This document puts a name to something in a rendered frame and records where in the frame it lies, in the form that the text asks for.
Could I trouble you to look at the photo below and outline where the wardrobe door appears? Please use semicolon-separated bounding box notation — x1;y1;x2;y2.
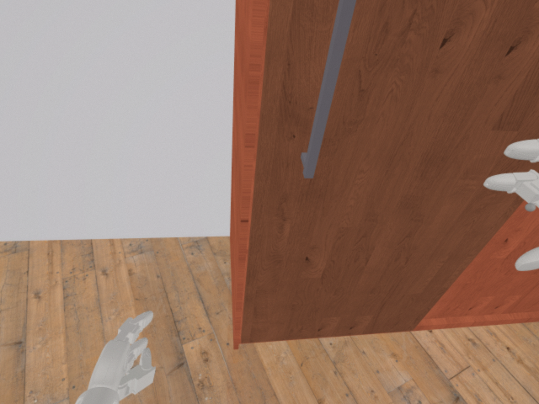
423;200;539;319
241;0;539;343

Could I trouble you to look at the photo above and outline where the left robot hand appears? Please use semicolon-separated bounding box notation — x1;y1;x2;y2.
88;311;156;401

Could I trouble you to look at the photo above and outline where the right robot hand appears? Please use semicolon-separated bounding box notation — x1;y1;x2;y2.
483;139;539;271

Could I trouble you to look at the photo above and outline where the handle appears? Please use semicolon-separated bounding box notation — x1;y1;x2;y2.
301;0;356;178

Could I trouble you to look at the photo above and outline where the robot left forearm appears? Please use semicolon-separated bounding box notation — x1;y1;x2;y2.
75;387;120;404

